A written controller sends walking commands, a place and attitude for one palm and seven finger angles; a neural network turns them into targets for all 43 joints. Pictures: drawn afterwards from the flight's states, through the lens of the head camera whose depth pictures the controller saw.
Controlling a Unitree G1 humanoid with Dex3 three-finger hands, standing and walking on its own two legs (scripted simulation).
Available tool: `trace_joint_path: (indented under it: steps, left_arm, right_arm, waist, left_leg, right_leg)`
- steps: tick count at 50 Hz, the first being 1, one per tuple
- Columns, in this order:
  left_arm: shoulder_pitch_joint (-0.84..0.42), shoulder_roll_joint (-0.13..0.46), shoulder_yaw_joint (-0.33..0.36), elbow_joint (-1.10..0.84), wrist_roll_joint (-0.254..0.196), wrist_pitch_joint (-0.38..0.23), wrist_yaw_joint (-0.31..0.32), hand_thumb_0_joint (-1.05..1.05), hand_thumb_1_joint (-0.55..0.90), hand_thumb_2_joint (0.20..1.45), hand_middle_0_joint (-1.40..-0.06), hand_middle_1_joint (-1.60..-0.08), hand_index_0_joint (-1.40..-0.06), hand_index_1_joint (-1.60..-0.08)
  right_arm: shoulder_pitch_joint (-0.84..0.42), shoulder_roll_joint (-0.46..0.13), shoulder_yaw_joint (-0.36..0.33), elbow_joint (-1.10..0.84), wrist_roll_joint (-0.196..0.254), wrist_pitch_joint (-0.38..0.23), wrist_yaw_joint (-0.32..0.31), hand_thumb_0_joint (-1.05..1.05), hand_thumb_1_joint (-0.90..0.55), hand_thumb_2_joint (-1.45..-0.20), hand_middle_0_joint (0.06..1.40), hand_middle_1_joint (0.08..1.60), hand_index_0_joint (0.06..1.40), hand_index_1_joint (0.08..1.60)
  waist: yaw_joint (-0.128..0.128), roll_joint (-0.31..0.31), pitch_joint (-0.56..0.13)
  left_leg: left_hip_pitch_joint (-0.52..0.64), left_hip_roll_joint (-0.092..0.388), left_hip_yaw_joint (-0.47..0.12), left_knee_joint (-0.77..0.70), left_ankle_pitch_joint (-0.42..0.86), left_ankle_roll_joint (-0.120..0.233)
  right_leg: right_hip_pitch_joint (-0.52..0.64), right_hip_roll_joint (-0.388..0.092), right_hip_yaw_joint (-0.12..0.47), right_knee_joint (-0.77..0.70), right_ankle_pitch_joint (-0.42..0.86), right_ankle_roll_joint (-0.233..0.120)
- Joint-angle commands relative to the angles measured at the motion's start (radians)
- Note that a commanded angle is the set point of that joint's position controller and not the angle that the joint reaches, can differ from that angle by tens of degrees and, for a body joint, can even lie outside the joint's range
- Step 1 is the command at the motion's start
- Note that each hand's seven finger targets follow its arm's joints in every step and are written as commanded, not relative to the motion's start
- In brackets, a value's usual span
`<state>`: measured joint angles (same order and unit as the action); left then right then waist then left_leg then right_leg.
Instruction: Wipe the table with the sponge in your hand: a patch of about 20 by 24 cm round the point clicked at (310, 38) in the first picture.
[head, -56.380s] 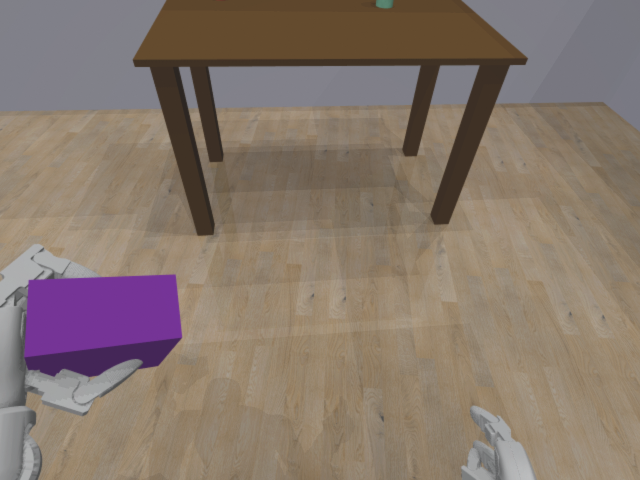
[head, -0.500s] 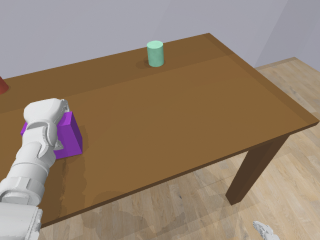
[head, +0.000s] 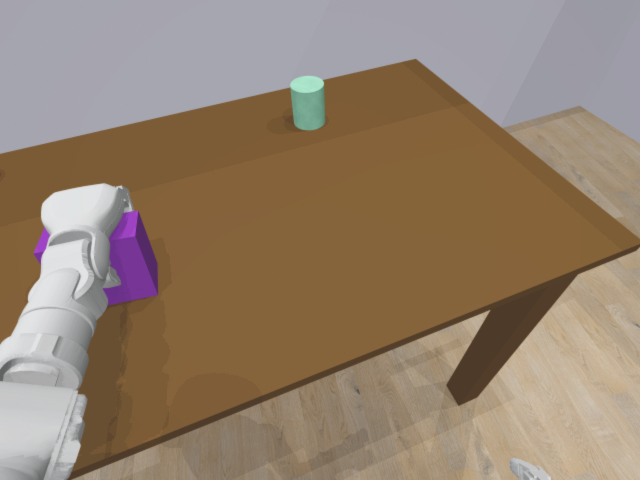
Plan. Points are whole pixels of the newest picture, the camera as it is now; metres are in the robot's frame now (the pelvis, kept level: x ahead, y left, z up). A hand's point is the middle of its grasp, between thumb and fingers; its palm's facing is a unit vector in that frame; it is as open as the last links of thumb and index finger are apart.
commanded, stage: slide across to the middle lane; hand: left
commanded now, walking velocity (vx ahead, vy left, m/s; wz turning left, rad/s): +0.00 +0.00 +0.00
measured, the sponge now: (108, 270) +0.38 +0.33 +0.04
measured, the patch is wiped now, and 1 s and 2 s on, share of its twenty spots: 0.50 0.55 0.70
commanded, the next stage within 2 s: wipe back along the middle lane in 0.50 s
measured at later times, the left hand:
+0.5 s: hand (145, 219) +0.43 +0.27 +0.09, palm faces -0.01 -0.02 -1.00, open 10.4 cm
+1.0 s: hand (154, 233) +0.41 +0.26 +0.09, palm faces +0.01 -0.04 -1.00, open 10.4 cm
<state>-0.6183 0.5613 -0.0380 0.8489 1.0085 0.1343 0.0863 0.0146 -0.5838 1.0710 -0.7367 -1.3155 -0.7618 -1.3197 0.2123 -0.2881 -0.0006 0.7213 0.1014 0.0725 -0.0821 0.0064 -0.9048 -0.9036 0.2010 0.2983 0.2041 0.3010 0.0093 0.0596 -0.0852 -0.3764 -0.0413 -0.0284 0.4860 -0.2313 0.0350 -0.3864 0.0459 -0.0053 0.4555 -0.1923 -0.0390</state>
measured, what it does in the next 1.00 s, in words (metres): stands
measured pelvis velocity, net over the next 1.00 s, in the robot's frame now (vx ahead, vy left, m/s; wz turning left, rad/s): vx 0.03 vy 0.01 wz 0.00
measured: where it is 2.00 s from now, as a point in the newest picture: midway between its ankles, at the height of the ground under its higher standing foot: outside the picture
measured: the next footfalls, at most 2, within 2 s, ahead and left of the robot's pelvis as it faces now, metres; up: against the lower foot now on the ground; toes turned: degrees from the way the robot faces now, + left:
none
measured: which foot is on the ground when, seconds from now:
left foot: down 0.00-1.00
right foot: down 0.00-1.00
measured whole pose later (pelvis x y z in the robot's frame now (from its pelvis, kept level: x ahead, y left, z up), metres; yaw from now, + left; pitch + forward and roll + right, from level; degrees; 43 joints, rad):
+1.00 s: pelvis +0.03 +0.01 +0.00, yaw +0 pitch +4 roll +0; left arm -0.48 0.37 -0.21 0.49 0.98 0.50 0.10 0.00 -0.51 1.04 -0.65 -1.39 -0.68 -1.39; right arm 0.07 -0.27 0.04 0.67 0.10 0.16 -0.05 0.01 -0.91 -0.90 0.20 0.30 0.20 0.30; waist 0.03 0.06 -0.08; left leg -0.25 -0.05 -0.03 0.44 -0.27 0.05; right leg -0.27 0.04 0.00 0.43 -0.24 -0.03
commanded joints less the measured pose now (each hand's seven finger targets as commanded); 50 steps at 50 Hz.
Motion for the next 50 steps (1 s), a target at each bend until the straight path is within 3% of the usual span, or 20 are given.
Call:
trace_joint_path:
  steps: [1, 8, 11, 13, 15, 16, 20, 21, 24, 26, 29, 31, 33, 36, 38, 41, 45, 46, 47, 50]
  left_arm:
    - [-0.399, 0.235, 0.054, -0.175, -0.020, 0.005, 0.042, 0.000, 0.100, 1.300, -1.200, -1.600, -1.200, -1.600]
    - [-0.477, 0.105, -0.067, -0.239, -0.023, 0.047, 0.034, 0.000, 0.100, 1.300, -1.200, -1.600, -1.200, -1.600]
    - [-0.491, 0.080, -0.073, -0.303, -0.051, 0.067, 0.032, 0.000, 0.100, 1.300, -1.200, -1.600, -1.200, -1.600]
    - [-0.472, 0.070, -0.074, -0.290, -0.050, 0.096, 0.036, 0.000, 0.100, 1.300, -1.200, -1.600, -1.200, -1.600]
    - [-0.452, 0.083, -0.060, -0.291, -0.037, 0.127, 0.036, 0.000, 0.100, 1.300, -1.200, -1.600, -1.200, -1.600]
    - [-0.463, 0.134, -0.016, -0.303, -0.028, 0.135, 0.040, 0.000, 0.100, 1.300, -1.200, -1.600, -1.200, -1.600]
    - [-0.371, 0.055, -0.054, -0.326, -0.010, 0.191, 0.052, 0.000, 0.100, 1.300, -1.200, -1.600, -1.200, -1.600]
    - [-0.347, 0.075, -0.022, -0.338, -0.020, 0.203, 0.053, 0.000, 0.100, 1.300, -1.200, -1.600, -1.200, -1.600]
    - [-0.322, -0.008, -0.088, -0.387, -0.019, 0.246, 0.047, 0.000, 0.100, 1.300, -1.200, -1.600, -1.200, -1.600]
    - [-0.331, 0.007, -0.072, -0.404, -0.026, 0.269, 0.040, 0.000, 0.100, 1.300, -1.200, -1.600, -1.200, -1.600]
    - [-0.346, -0.050, -0.132, -0.428, -0.022, 0.297, 0.028, 0.000, 0.100, 1.300, -1.200, -1.600, -1.200, -1.600]
    - [-0.305, -0.051, -0.121, -0.443, -0.029, 0.311, 0.019, 0.000, 0.100, 1.300, -1.200, -1.600, -1.200, -1.600]
    - [-0.271, -0.116, -0.178, -0.446, -0.029, 0.323, 0.005, 0.000, 0.100, 1.300, -1.200, -1.600, -1.200, -1.600]
    - [-0.208, -0.055, -0.120, -0.449, -0.026, 0.335, 0.000, 0.000, 0.100, 1.300, -1.200, -1.600, -1.200, -1.600]
    - [-0.199, -0.095, -0.159, -0.447, -0.029, 0.340, -0.006, 0.000, 0.100, 1.300, -1.200, -1.600, -1.200, -1.600]
    - [-0.138, -0.041, -0.104, -0.451, -0.037, 0.353, -0.005, 0.000, 0.100, 1.300, -1.200, -1.600, -1.200, -1.600]
    - [-0.091, -0.073, -0.134, -0.437, -0.043, 0.373, -0.011, 0.000, 0.100, 1.300, -1.200, -1.600, -1.200, -1.600]
    - [-0.086, -0.025, -0.094, -0.440, -0.043, 0.376, -0.010, 0.000, 0.100, 1.300, -1.200, -1.600, -1.200, -1.600]
    - [-0.084, -0.072, -0.136, -0.458, -0.045, 0.378, -0.013, 0.000, 0.100, 1.300, -1.200, -1.600, -1.200, -1.600]
    - [-0.023, -0.081, -0.136, -0.477, -0.046, 0.382, -0.016, 0.000, 0.100, 1.300, -1.200, -1.600, -1.200, -1.600]
  right_arm:
    - [-0.075, -0.130, -0.037, -0.115, -0.003, -0.043, -0.013, 0.000, -0.900, -0.900, 0.200, 0.300, 0.200, 0.300]
    - [-0.087, -0.114, -0.035, -0.107, -0.003, -0.056, -0.014, 0.000, -0.900, -0.900, 0.200, 0.300, 0.200, 0.300]
    - [-0.111, -0.109, -0.031, -0.117, -0.003, -0.064, -0.015, 0.000, -0.900, -0.900, 0.200, 0.300, 0.200, 0.300]
    - [-0.108, -0.109, -0.031, -0.111, -0.007, -0.061, -0.010, 0.000, -0.900, -0.900, 0.200, 0.300, 0.200, 0.300]
    - [-0.125, -0.111, -0.025, -0.115, -0.010, -0.051, -0.004, 0.000, -0.900, -0.900, 0.200, 0.300, 0.200, 0.300]
    - [-0.136, -0.116, -0.022, -0.115, -0.013, -0.049, -0.003, 0.000, -0.900, -0.900, 0.200, 0.300, 0.200, 0.300]
    - [-0.155, -0.106, -0.023, -0.132, -0.022, -0.035, 0.018, 0.000, -0.900, -0.900, 0.200, 0.300, 0.200, 0.300]
    - [-0.169, -0.110, -0.023, -0.137, -0.024, -0.032, 0.021, 0.000, -0.900, -0.900, 0.200, 0.300, 0.200, 0.300]
    - [-0.182, -0.101, -0.026, -0.147, -0.026, -0.021, 0.031, 0.000, -0.900, -0.900, 0.200, 0.300, 0.200, 0.300]
    - [-0.199, -0.107, -0.022, -0.148, -0.027, -0.013, 0.031, 0.000, -0.900, -0.900, 0.200, 0.300, 0.200, 0.300]
    - [-0.203, -0.102, -0.023, -0.144, -0.023, -0.003, 0.032, 0.000, -0.900, -0.900, 0.200, 0.300, 0.200, 0.300]
    - [-0.218, -0.102, -0.021, -0.149, -0.025, 0.003, 0.033, 0.000, -0.900, -0.900, 0.200, 0.300, 0.200, 0.300]
    - [-0.224, -0.095, -0.018, -0.156, -0.023, 0.011, 0.037, 0.000, -0.900, -0.900, 0.200, 0.300, 0.200, 0.300]
    - [-0.239, -0.105, -0.013, -0.164, -0.024, 0.025, 0.035, 0.000, -0.900, -0.900, 0.200, 0.300, 0.200, 0.300]
    - [-0.247, -0.100, -0.008, -0.169, -0.019, 0.033, 0.033, 0.000, -0.900, -0.900, 0.200, 0.300, 0.200, 0.300]
    - [-0.261, -0.109, -0.006, -0.173, -0.019, 0.042, 0.033, 0.000, -0.900, -0.900, 0.200, 0.300, 0.200, 0.300]
    - [-0.271, -0.102, 0.001, -0.187, -0.012, 0.049, 0.030, 0.000, -0.900, -0.900, 0.200, 0.300, 0.200, 0.300]
    - [-0.277, -0.112, 0.001, -0.183, -0.013, 0.052, 0.029, 0.000, -0.900, -0.900, 0.200, 0.300, 0.200, 0.300]
    - [-0.278, -0.103, 0.003, -0.194, -0.011, 0.052, 0.029, 0.000, -0.900, -0.900, 0.200, 0.300, 0.200, 0.300]
    - [-0.284, -0.103, 0.001, -0.204, -0.009, 0.050, 0.035, 0.000, -0.900, -0.900, 0.200, 0.300, 0.200, 0.300]
  waist:
    - [-0.021, -0.052, -0.223]
    - [-0.042, -0.027, -0.236]
    - [-0.026, 0.002, -0.279]
    - [-0.024, -0.028, -0.286]
    - [-0.010, -0.036, -0.283]
    - [0.001, -0.023, -0.291]
    - [0.018, -0.028, -0.318]
    - [0.030, -0.041, -0.324]
    - [0.019, -0.035, -0.336]
    - [0.021, -0.055, -0.331]
    - [0.002, -0.063, -0.334]
    - [0.016, -0.047, -0.334]
    - [0.007, -0.049, -0.313]
    - [0.029, -0.084, -0.301]
    - [0.015, -0.102, -0.276]
    - [0.034, -0.089, -0.259]
    - [0.031, -0.101, -0.227]
    - [0.035, -0.091, -0.220]
    - [0.031, -0.080, -0.233]
    - [0.039, -0.091, -0.234]
  left_leg:
    - [0.085, 0.023, -0.020, -0.074, 0.070, 0.025]
    - [0.172, 0.030, -0.037, -0.075, 0.105, 0.014]
    - [0.208, 0.030, -0.050, -0.078, 0.157, 0.000]
    - [0.219, 0.033, -0.048, -0.068, 0.196, -0.003]
    - [0.207, 0.031, -0.043, -0.072, 0.228, -0.008]
    - [0.205, 0.031, -0.049, -0.074, 0.262, -0.015]
    - [0.222, 0.035, -0.040, -0.055, 0.388, -0.033]
    - [0.221, 0.036, -0.041, -0.056, 0.413, -0.032]
    - [0.255, 0.039, -0.037, -0.037, 0.474, -0.033]
    - [0.248, 0.039, -0.041, -0.040, 0.482, -0.032]
    - [0.267, 0.037, -0.036, -0.026, 0.490, -0.027]
    - [0.274, 0.036, -0.044, -0.028, 0.510, -0.029]
    - [0.274, 0.035, -0.038, -0.023, 0.501, -0.025]
    - [0.238, 0.027, -0.039, -0.041, 0.432, -0.019]
    - [0.215, 0.023, -0.026, -0.044, 0.385, -0.010]
    - [0.201, 0.021, -0.028, -0.057, 0.360, -0.009]
    - [0.173, 0.014, -0.015, -0.064, 0.306, 0.000]
    - [0.170, 0.016, -0.021, -0.070, 0.290, -0.002]
    - [0.174, 0.013, -0.016, -0.065, 0.298, 0.001]
    - [0.176, 0.014, -0.020, -0.062, 0.300, -0.001]
  right_leg:
    - [0.123, -0.037, 0.047, -0.088, 0.033, -0.020]
    - [0.089, -0.031, 0.025, -0.080, 0.044, -0.023]
    - [0.105, -0.031, 0.017, -0.071, 0.076, -0.030]
    - [0.123, -0.031, 0.010, -0.065, 0.109, -0.028]
    - [0.148, -0.032, 0.008, -0.064, 0.142, -0.030]
    - [0.158, -0.029, 0.010, -0.059, 0.161, -0.037]
    - [0.196, -0.032, -0.002, -0.034, 0.271, -0.036]
    - [0.211, -0.030, 0.002, -0.034, 0.293, -0.039]
    - [0.213, -0.032, -0.001, -0.027, 0.337, -0.032]
    - [0.222, -0.030, 0.005, -0.028, 0.355, -0.035]
    - [0.220, -0.032, 0.001, -0.023, 0.380, -0.030]
    - [0.225, -0.029, 0.006, -0.024, 0.383, -0.036]
    - [0.217, -0.032, -0.003, -0.022, 0.384, -0.032]
    - [0.252, -0.030, 0.013, -0.026, 0.372, -0.039]
    - [0.257, -0.036, 0.012, -0.028, 0.377, -0.033]
    - [0.270, -0.035, 0.024, -0.033, 0.366, -0.039]
    - [0.274, -0.038, 0.024, -0.042, 0.342, -0.032]
    - [0.269, -0.035, 0.038, -0.045, 0.324, -0.038]
    - [0.281, -0.038, 0.025, -0.039, 0.332, -0.034]
    - [0.275, -0.034, 0.031, -0.036, 0.326, -0.036]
